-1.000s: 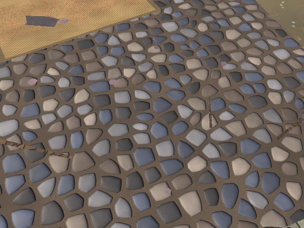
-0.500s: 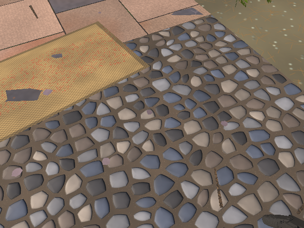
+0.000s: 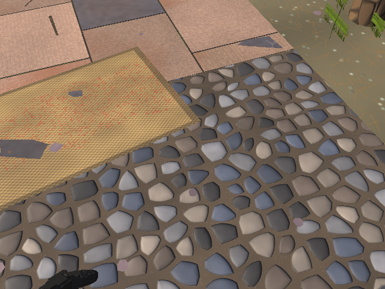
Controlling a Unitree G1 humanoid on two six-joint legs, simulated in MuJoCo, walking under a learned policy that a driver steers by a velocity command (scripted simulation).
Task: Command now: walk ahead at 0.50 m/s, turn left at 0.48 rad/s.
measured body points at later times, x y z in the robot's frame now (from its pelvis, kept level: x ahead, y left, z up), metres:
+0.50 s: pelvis +0.24 +0.09 -0.01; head +0.28 +0.11 +0.44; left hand +0.25 +0.39 -0.12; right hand +0.48 -0.11 -0.09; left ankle +0.28 +0.19 -0.73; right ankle +0.16 -0.10 -0.63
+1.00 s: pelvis +0.47 +0.13 +0.00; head +0.51 +0.14 +0.45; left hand +0.51 +0.43 -0.09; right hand +0.71 -0.06 -0.12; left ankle +0.34 +0.22 -0.66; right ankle +0.61 +0.09 -0.73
